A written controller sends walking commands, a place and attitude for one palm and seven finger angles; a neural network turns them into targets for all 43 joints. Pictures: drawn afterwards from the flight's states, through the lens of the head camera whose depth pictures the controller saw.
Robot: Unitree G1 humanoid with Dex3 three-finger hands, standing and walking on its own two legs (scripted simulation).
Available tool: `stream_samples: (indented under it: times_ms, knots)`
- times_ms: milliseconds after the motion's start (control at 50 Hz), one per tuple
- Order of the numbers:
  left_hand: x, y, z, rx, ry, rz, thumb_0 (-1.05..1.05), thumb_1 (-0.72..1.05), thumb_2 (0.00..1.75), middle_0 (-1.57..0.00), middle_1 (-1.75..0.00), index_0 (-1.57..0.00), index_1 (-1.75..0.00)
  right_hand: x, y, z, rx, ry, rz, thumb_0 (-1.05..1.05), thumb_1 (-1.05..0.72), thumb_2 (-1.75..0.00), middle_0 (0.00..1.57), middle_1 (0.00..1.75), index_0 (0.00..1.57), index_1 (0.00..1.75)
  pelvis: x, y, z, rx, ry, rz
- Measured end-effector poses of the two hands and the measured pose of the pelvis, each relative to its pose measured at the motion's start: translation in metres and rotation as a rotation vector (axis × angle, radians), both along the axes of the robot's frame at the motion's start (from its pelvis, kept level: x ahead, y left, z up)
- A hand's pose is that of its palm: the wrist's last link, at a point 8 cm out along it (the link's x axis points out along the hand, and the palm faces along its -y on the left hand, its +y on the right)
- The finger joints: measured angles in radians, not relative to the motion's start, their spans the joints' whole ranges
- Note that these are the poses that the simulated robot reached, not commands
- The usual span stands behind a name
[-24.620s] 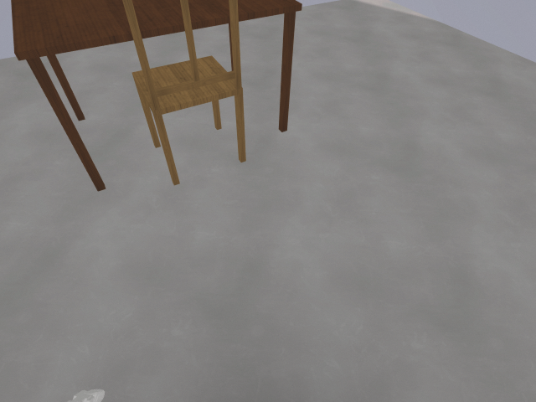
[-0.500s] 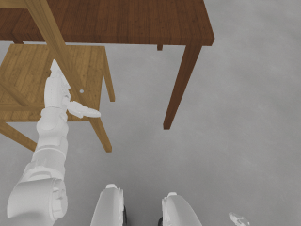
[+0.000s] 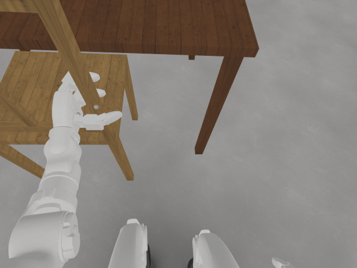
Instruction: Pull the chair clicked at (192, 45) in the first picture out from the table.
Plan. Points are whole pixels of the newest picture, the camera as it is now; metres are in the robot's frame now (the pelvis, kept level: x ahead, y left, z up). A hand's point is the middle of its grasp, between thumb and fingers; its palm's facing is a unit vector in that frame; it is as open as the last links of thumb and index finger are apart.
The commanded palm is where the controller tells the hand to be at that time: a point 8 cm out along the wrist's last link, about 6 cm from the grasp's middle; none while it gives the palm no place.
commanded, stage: hook a spindle and tug to test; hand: left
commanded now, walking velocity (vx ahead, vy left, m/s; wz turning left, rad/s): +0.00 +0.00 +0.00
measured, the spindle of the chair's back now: out of the picture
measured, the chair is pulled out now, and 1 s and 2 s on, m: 0.00 0.02 0.11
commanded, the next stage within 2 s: step backward, pulling the chair out in 0.88 s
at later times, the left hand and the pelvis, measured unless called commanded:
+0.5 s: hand (96, 109) +0.45 +0.18 +0.04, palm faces +0.06 -1.00 -0.01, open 6.1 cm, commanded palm +0.41 +0.21 +0.04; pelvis +0.01 +0.01 +0.01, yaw +0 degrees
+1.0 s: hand (95, 120) +0.42 +0.18 +0.04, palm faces +0.05 -1.00 -0.01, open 6.0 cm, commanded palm +0.40 +0.22 +0.03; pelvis +0.01 +0.00 +0.01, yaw +0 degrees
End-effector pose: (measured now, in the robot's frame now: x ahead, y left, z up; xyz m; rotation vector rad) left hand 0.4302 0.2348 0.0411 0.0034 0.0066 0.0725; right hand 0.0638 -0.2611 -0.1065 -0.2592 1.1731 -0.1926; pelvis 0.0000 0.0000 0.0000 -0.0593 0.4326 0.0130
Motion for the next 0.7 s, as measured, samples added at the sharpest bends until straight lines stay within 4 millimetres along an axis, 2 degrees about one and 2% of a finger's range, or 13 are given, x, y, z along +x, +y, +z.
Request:
stream_samples:
  times_ms: [100, 280, 420, 700]
  knots:
    - [0.003, 0.001, 0.001, 0.012, 0.003, -0.008, 0.0, 0.2, 0.6, -0.39, -1.32, -0.38, -1.34, 0.003, 0.001, 0.002, 0.0, 0.003, -0.003, 0.0, -0.91, -0.9, 0.2, 0.3, 0.21, 0.3, 0.003, 0.002, 0.001, -0.002, 0.003, 0.0]
    - [0.003, -0.001, 0.001, 0.003, 0.01, 0.0, 0.01, 0.65, 0.79, -0.37, -1.36, -0.37, -1.38, 0.011, 0.006, 0.003, 0.014, 0.002, 0.001, 0.0, -0.91, -0.9, 0.2, 0.3, 0.2, 0.3, 0.008, 0.004, 0.005, -0.001, 0.004, 0.001]
    - [-0.001, -0.002, 0.001, 0.001, 0.014, -0.002, 0.01, 0.67, 0.78, -0.33, -1.39, -0.34, -1.41, 0.019, 0.01, 0.006, 0.029, -0.016, -0.006, 0.0, -0.91, -0.9, 0.2, 0.3, 0.21, 0.3, 0.012, 0.005, 0.008, 0.002, 0.0, -0.005]
    - [-0.022, -0.003, 0.001, 0.005, 0.007, -0.022, 0.01, 0.67, 0.8, -0.33, -1.4, -0.32, -1.43, 0.042, 0.01, 0.012, 0.029, -0.067, 0.016, 0.0, -0.91, -0.9, 0.2, 0.3, 0.2, 0.3, 0.017, 0.005, 0.011, 0.007, -0.017, -0.005]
